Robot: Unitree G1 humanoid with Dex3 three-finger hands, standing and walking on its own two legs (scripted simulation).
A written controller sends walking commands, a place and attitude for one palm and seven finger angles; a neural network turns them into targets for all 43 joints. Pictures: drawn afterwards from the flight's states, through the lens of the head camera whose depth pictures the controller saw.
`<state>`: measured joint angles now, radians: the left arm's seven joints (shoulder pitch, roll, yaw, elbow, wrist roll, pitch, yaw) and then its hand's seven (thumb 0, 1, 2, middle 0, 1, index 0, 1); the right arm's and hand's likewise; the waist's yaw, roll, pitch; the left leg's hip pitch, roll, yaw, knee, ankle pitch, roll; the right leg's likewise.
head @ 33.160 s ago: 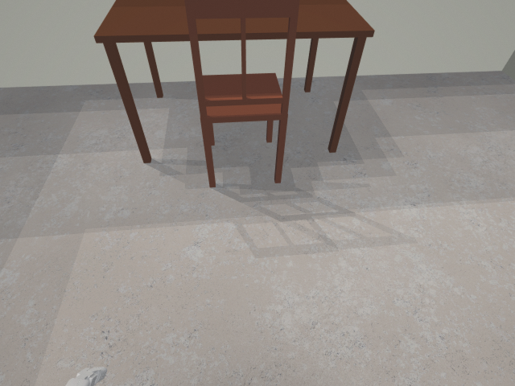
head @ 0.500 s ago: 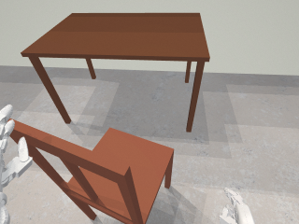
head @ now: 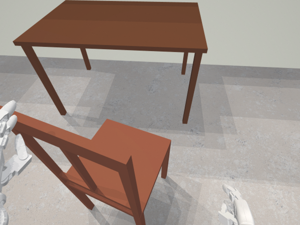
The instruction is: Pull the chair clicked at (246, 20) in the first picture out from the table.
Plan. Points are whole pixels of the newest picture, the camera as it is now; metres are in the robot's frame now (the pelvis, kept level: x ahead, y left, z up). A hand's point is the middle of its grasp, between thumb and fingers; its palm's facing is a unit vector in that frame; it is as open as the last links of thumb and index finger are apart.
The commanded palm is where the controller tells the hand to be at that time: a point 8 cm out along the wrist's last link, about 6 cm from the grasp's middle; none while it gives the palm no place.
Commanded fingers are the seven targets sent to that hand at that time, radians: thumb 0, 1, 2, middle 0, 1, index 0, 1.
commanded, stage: step back with the hand held close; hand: left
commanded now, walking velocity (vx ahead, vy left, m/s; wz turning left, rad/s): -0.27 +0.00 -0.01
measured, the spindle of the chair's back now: (82, 171) +0.28 +0.26 -0.08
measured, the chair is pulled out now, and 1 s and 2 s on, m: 0.57 0.57 0.57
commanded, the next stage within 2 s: stop stepping back and stand still in 1.32 s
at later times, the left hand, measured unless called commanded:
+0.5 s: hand (10, 195) +0.13 +0.26 +0.15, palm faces +0.42 -0.77 -0.48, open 7.4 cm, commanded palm +0.07 +0.30 +0.17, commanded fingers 0.00 0.90 0.90 -0.20 -0.30 -0.20 -0.30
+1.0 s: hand out of the picture +0.08 +0.26 +0.17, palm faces +0.43 -0.74 -0.51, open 7.4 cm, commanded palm +0.02 +0.30 +0.17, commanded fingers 0.00 0.90 0.90 -0.20 -0.30 -0.20 -0.30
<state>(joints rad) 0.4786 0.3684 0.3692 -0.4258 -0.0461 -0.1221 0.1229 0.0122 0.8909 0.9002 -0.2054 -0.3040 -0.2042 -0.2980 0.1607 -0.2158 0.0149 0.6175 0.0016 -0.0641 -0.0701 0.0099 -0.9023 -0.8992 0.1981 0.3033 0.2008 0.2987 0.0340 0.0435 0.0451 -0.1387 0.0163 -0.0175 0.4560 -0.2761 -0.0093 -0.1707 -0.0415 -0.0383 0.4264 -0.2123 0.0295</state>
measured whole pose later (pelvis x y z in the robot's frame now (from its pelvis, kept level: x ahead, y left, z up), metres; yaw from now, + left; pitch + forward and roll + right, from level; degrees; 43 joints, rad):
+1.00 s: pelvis -0.11 +0.00 -0.02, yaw +2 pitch +1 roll -1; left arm 0.55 0.45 0.43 -0.55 -0.02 -0.28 0.17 0.01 0.89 0.90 -0.21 -0.31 -0.21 -0.30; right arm 0.15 -0.20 -0.03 0.64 -0.01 -0.13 -0.09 0.01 -0.90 -0.90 0.20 0.30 0.20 0.30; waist 0.02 0.00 0.04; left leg -0.48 0.00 -0.07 0.66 -0.32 0.00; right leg -0.40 0.01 0.00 0.55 -0.17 0.01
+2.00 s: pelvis -0.22 -0.04 -0.01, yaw +1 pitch -1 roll +0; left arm 0.53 0.39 0.41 -0.38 -0.02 -0.19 0.16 0.01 0.89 0.90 -0.21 -0.30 -0.21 -0.30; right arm 0.29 -0.22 -0.01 0.66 0.02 -0.10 -0.07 0.01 -0.90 -0.90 0.20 0.30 0.20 0.30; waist 0.00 0.00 -0.05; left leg -0.27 -0.01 0.01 0.55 -0.27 0.02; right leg -0.26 -0.01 -0.07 0.55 -0.27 -0.02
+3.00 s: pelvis -0.23 -0.05 +0.00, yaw +2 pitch -1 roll +0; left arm 0.36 0.15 -0.02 1.10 0.00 0.01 0.02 0.00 0.91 0.90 -0.19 -0.30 -0.19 -0.30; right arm 0.36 -0.12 0.00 1.07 -0.01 0.00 -0.02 0.00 -0.91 -0.90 0.20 0.30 0.20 0.30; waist 0.00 0.02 0.02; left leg -0.23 -0.02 0.00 0.46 -0.20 0.01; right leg -0.23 -0.01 -0.08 0.47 -0.22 -0.03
